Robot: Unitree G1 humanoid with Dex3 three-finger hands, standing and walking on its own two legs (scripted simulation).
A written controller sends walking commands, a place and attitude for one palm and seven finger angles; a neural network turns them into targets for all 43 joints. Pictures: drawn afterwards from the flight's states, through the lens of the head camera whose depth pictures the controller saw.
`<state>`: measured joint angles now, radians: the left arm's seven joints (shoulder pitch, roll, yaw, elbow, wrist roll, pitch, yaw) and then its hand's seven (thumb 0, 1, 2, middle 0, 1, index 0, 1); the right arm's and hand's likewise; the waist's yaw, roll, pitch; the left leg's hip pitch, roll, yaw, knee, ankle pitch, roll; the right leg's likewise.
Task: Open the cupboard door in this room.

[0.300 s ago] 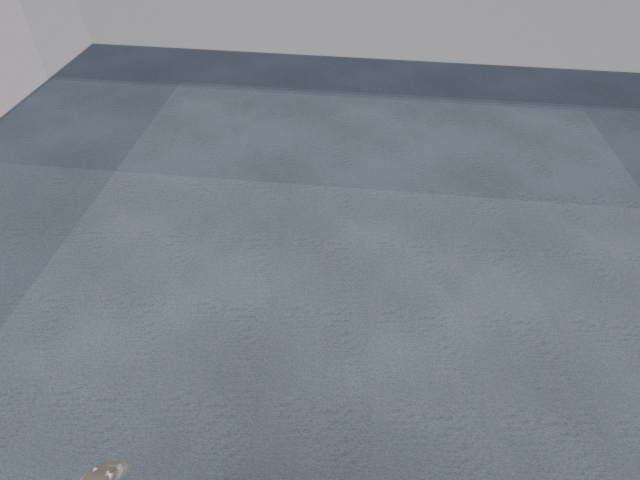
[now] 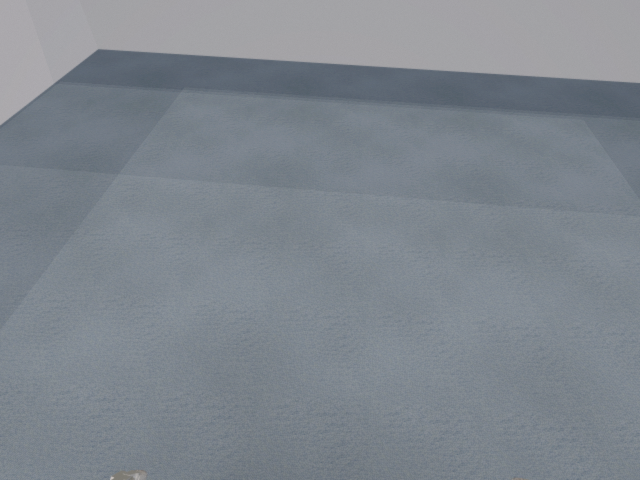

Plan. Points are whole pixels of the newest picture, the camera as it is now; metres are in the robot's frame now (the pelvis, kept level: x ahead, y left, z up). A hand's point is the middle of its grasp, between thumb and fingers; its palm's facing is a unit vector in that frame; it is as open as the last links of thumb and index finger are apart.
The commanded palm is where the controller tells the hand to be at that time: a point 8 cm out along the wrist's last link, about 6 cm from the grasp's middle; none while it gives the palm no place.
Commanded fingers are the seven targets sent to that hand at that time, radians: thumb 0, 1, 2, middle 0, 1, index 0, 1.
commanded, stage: stand and wait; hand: left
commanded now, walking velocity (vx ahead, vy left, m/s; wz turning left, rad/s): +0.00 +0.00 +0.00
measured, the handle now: out of the picture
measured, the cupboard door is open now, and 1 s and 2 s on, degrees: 0 0 0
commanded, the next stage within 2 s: turn or walk to find it in 0.60 s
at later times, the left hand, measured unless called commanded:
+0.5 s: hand out of the picture +0.06 +0.24 -0.15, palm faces -0.04 -0.94 -0.33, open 7.4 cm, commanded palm none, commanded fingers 0.00 0.90 0.90 -0.20 -0.30 -0.20 -0.30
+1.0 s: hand out of the picture +0.03 +0.22 -0.19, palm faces +0.06 -0.97 -0.24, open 7.4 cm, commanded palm none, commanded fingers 0.00 0.90 0.90 -0.20 -0.30 -0.20 -0.30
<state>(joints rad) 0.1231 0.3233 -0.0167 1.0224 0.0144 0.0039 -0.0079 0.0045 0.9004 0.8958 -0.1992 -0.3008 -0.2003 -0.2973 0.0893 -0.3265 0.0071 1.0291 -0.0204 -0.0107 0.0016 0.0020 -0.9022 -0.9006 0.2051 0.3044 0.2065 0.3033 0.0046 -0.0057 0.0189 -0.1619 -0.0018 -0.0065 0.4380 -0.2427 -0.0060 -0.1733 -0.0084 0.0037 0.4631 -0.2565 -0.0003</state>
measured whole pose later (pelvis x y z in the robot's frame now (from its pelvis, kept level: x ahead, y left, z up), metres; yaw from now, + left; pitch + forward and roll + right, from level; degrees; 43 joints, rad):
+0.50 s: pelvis -0.01 -0.01 +0.00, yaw +0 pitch -2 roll +0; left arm 0.14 0.35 -0.01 1.09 0.01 0.00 -0.01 0.00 0.90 0.90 -0.20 -0.30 -0.20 -0.30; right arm 0.14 -0.35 0.01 1.12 -0.01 -0.01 0.00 0.00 -0.90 -0.90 0.20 0.30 0.21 0.30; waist 0.00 0.00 0.04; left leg -0.16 0.01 -0.01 0.39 -0.20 -0.02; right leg -0.17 0.00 0.00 0.41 -0.21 -0.01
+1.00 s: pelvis -0.03 +0.01 -0.01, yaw +5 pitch -1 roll +0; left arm 0.18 0.26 0.01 0.97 0.02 0.06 0.02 0.00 0.90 0.90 -0.20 -0.30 -0.20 -0.30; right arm 0.20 -0.22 -0.01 1.00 -0.02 0.04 0.01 0.00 -0.91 -0.90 0.20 0.30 0.20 0.30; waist -0.01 -0.04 0.05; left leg -0.33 -0.05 -0.07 0.62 -0.28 0.01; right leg -0.31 -0.05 -0.06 0.66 -0.35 0.02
